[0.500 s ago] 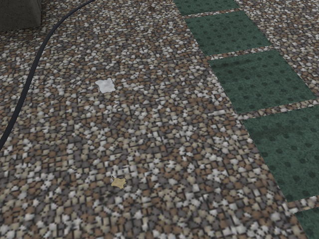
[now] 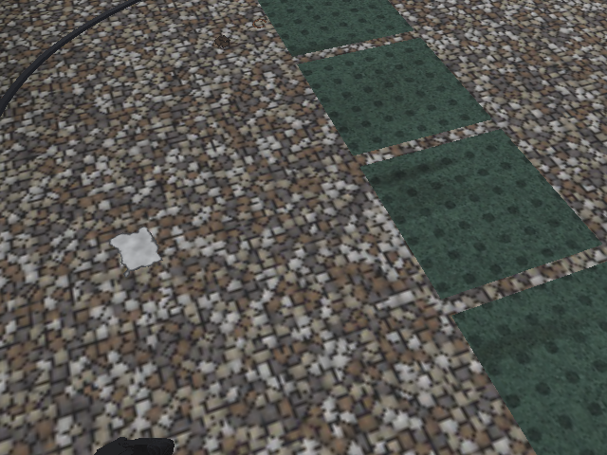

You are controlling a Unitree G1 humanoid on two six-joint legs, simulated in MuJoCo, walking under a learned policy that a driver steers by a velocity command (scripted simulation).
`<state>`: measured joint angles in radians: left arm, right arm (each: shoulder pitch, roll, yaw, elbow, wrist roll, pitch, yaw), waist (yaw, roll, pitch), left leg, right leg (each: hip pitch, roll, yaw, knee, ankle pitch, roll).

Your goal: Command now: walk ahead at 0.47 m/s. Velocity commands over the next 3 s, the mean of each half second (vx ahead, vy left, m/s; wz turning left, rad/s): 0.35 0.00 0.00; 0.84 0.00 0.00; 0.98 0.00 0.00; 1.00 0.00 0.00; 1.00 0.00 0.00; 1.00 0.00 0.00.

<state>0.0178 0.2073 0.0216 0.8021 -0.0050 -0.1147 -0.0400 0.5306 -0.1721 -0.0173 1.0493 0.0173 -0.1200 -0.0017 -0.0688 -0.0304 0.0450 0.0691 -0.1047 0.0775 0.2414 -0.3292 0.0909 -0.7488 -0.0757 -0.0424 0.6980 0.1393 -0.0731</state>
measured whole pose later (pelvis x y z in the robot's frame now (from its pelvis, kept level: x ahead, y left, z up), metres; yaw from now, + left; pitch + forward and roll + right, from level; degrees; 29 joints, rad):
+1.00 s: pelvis +0.47 +0.03 -0.01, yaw +0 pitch +4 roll -1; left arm -0.03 0.25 0.04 0.75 0.03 -0.03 -0.07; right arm 0.57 -0.20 -0.04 1.01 -0.02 -0.11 0.00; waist -0.11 -0.03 0.00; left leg 0.22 0.01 0.03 0.04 -0.32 0.01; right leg -0.67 -0.06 -0.09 0.65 -0.05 -0.06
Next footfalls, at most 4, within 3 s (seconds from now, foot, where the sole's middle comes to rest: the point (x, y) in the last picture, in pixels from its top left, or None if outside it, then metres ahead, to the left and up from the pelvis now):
0.10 right None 0.33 -0.07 -0.77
0.60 left None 0.31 0.14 -0.77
1.06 right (331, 348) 0.71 -0.09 -0.77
1.54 left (264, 204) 1.17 0.06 -0.77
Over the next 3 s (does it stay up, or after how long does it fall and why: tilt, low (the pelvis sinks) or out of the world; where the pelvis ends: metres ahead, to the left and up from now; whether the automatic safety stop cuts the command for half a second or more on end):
stays up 2.40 -0.08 -0.02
